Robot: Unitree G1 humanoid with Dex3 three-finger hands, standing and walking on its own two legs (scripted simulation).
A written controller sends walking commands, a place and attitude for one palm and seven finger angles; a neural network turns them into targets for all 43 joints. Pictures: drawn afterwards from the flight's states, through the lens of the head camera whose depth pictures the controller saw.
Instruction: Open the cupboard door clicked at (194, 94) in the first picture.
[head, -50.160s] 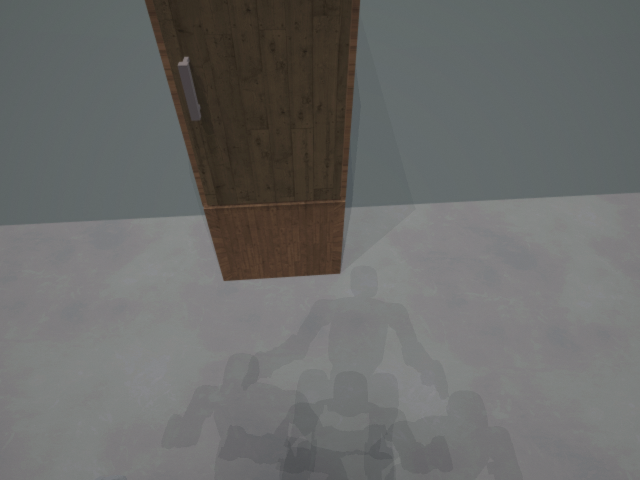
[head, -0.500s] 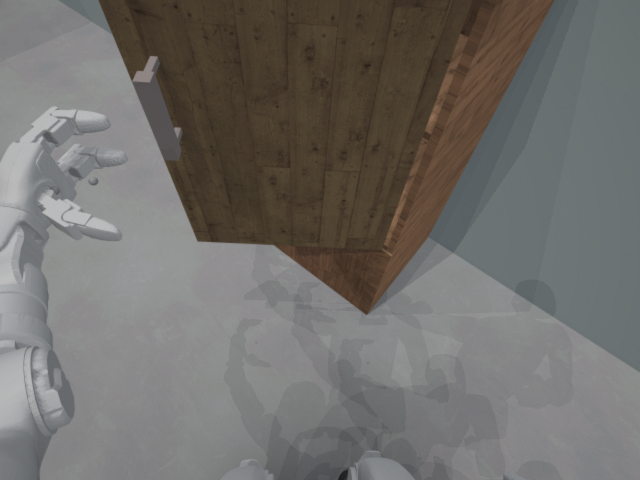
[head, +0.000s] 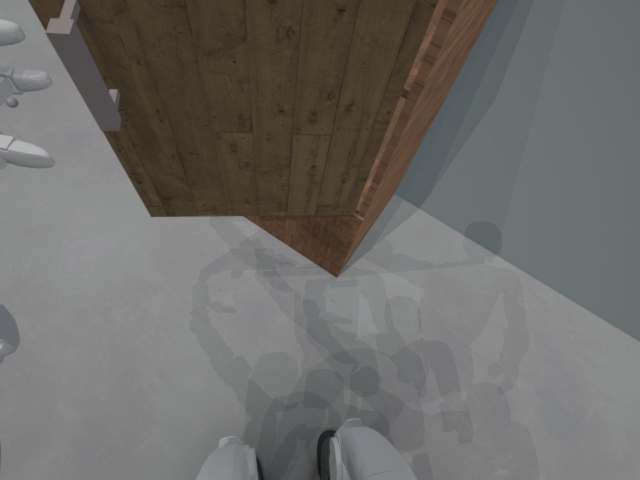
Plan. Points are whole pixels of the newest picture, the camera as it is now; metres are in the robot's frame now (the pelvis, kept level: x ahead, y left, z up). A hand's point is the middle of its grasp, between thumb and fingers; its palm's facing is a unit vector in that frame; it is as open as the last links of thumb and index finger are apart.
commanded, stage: move the hooked fingers beside the handle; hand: left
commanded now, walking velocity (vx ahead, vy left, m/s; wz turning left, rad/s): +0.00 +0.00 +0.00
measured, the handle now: (92, 69) +0.58 +0.21 +0.10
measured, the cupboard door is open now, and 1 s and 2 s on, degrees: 38 38 38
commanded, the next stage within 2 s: slide the fingers in behind the handle in 1.28 s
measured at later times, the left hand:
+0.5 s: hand (8, 101) +0.52 +0.28 +0.11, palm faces -0.03 -1.00 -0.01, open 14.0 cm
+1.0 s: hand (35, 97) +0.53 +0.25 +0.11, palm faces -0.03 -1.00 -0.02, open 14.0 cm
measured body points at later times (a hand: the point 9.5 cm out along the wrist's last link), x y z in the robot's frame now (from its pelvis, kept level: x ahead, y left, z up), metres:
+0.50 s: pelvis +0.02 +0.01 +0.00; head +0.15 +0.04 +0.43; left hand +0.52 +0.33 +0.11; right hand -0.01 -0.25 -0.09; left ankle -0.01 +0.09 -0.69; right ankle +0.02 -0.12 -0.69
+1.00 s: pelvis +0.00 +0.00 -0.01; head +0.14 +0.02 +0.42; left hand +0.52 +0.31 +0.11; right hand -0.02 -0.27 -0.10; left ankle -0.01 +0.09 -0.69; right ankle +0.02 -0.12 -0.69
